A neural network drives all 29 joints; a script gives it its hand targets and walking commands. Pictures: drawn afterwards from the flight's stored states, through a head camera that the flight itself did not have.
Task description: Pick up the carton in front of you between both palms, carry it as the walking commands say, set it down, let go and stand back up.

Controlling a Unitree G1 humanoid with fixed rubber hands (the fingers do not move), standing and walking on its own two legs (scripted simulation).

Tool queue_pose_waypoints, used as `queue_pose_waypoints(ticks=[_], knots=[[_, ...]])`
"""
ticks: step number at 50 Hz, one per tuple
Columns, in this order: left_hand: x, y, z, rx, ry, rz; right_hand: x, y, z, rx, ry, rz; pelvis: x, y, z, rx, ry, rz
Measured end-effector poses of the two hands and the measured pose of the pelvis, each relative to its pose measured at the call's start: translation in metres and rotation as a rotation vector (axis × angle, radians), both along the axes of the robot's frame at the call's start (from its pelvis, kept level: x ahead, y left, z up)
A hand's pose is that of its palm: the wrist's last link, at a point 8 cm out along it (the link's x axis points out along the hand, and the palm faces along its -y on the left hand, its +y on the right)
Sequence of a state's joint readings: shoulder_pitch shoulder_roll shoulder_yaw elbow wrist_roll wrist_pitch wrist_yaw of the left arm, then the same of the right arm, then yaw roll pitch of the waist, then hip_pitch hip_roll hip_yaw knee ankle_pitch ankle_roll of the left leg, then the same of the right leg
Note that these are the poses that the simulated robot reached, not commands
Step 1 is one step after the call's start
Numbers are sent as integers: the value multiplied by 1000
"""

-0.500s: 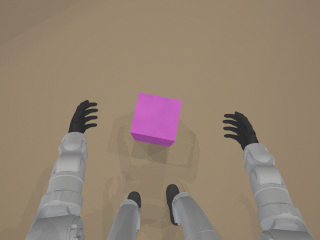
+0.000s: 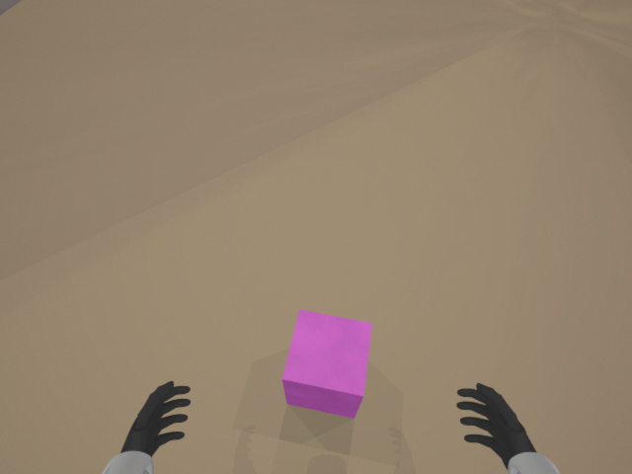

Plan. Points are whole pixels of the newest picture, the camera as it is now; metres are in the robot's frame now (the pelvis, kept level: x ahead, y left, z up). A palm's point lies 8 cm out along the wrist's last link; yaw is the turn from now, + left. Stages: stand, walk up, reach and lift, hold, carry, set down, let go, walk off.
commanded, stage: let go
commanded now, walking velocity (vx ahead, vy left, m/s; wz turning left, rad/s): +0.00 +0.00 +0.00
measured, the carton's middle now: (327, 365) +0.46 -0.04 -0.65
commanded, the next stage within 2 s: stand in 0.46 s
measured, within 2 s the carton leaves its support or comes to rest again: neither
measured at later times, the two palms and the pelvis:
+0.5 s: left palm out of the picture +0.15 +0.23 -0.07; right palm (530, 448) +0.16 -0.25 -0.06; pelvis -0.01 -0.01 +0.00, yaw +0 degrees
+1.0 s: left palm out of the picture +0.13 +0.27 -0.08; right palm (558, 453) +0.15 -0.30 -0.10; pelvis +0.02 -0.02 +0.00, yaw +1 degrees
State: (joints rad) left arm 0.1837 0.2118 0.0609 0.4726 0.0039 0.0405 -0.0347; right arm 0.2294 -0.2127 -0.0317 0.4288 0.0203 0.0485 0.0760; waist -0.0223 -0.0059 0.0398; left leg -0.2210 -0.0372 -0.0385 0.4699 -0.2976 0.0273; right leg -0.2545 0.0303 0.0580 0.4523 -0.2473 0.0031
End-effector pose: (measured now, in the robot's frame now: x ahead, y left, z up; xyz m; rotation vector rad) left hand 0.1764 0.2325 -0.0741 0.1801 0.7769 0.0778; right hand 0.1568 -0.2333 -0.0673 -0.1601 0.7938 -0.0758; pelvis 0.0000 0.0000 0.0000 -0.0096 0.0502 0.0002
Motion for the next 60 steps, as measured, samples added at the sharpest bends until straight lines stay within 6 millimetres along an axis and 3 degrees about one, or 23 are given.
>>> queue_pose_waypoints(ticks=[7,13,24,36,49,60], knots=[[-20,7,8,0,19,7,8,6,2,-2,-10,22,0,5,1,2,-78,0],[-24,4,9,-8,24,6,7,5,2,-7,-2,27,-2,3,1,3,-117,5],[-28,-10,3,15,10,16,1,-17,5,-75,15,-10,-7,-10,-3,7,-124,0],[-49,45,-1,213,125,73,-11,-65,-22,-175,94,-5,3,-19,-5,5,-50,14],[-43,39,-10,202,177,91,-3,-72,-29,-190,146,-3,16,-23,-3,7,-52,20],[-51,41,-13,197,204,102,-12,-75,-29,-203,174,-6,13,-23,0,9,-64,22]])
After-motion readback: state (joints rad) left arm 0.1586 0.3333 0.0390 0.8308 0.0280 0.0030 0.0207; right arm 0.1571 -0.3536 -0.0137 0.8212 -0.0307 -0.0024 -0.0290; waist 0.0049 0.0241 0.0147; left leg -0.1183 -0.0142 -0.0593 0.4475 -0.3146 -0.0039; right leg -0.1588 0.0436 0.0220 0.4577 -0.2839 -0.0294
